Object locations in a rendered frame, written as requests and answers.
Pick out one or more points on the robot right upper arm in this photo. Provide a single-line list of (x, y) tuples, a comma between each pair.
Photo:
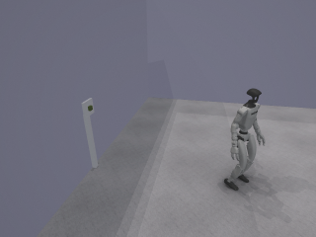
[(240, 113)]

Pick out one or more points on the robot head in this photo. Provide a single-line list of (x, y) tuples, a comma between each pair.
[(253, 93)]

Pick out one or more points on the left robot hand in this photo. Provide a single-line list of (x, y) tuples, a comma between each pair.
[(259, 137)]

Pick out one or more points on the right robot hand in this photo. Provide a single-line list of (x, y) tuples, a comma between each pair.
[(234, 150)]

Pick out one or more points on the panel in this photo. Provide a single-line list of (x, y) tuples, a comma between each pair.
[(89, 130)]

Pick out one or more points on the robot left forearm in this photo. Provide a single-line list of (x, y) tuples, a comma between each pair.
[(256, 127)]

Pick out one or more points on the robot right forearm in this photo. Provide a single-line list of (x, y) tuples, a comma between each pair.
[(234, 137)]

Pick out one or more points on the robot right thigh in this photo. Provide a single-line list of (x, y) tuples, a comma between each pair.
[(242, 153)]

